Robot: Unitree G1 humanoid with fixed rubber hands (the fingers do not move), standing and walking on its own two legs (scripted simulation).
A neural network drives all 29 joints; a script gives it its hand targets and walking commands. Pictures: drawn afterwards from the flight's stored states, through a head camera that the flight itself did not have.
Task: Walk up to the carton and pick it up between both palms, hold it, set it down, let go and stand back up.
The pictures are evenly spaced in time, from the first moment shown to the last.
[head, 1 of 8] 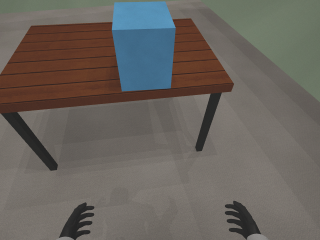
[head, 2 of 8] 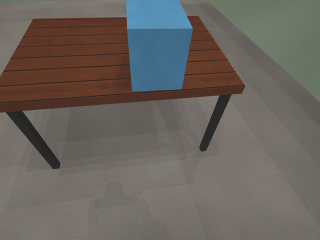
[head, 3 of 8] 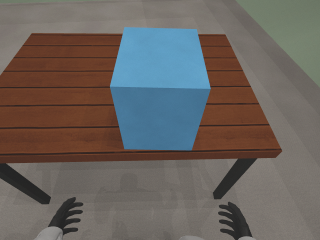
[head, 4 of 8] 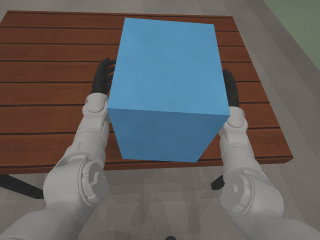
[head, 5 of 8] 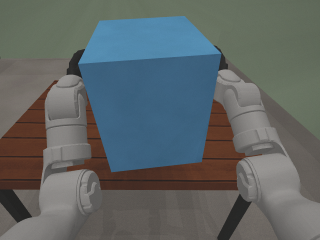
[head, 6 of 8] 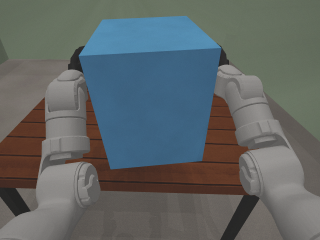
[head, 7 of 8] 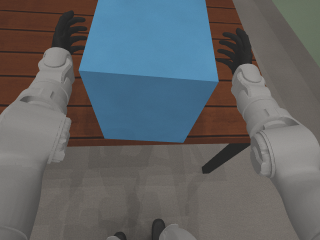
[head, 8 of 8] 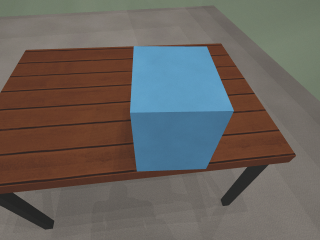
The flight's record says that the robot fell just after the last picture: no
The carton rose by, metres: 0.25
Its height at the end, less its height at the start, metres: +0.00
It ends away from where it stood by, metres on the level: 0.03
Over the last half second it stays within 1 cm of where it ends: yes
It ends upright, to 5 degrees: yes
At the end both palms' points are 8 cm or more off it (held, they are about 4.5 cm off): yes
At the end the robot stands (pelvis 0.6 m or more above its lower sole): yes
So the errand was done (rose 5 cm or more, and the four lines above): yes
